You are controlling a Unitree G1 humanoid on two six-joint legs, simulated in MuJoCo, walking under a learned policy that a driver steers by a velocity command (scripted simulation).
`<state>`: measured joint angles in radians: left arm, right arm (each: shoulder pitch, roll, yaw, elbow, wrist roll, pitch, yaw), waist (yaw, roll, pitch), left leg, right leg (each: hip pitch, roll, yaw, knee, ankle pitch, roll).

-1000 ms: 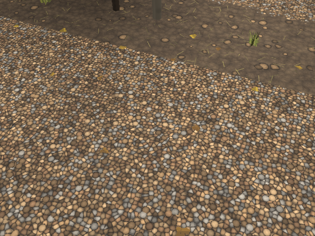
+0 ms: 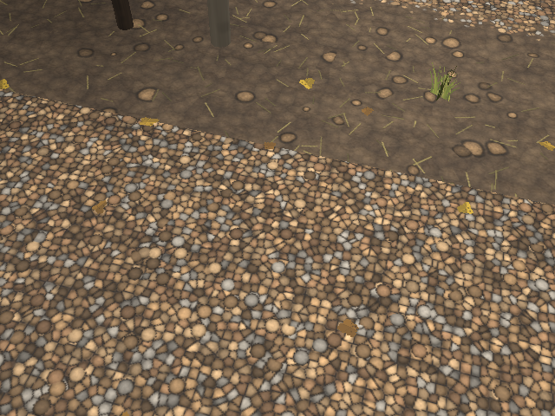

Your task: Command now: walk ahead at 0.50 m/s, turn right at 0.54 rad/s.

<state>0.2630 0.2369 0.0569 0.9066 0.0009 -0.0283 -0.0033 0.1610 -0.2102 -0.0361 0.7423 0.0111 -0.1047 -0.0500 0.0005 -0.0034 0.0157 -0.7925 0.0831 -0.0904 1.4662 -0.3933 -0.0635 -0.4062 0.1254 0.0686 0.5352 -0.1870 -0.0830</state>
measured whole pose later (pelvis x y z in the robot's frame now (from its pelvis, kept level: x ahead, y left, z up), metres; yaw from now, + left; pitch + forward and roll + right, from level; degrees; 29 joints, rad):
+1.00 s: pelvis +0.48 -0.10 +0.02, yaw -36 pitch +3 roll +0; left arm 0.32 0.24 0.09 0.75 -0.03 -0.04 0.00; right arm 0.04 -0.27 -0.07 0.71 -0.01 -0.11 0.00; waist 0.06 0.03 0.02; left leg -0.69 0.10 -0.08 0.74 -0.05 -0.05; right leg -0.18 0.11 0.12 0.35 -0.21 -0.08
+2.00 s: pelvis +0.83 -0.32 +0.01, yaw -22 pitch +2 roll -2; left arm 0.12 0.29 0.08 0.77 0.00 -0.01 0.02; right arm 0.17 -0.31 -0.07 0.66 0.01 0.06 0.00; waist 0.01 0.01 0.04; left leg -0.51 0.07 0.01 0.80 -0.30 -0.03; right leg -0.30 -0.06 -0.15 0.43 -0.16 0.01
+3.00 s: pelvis +0.98 -0.29 +0.00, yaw -6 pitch +2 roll +0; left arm 0.40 0.29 0.05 0.84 -0.03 -0.04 0.00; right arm 0.17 -0.27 -0.05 0.61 0.00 -0.08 0.01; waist 0.05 -0.03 -0.01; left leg -0.34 0.00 0.03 0.54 -0.23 0.02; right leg -0.27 -0.02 0.09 0.85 -0.46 -0.01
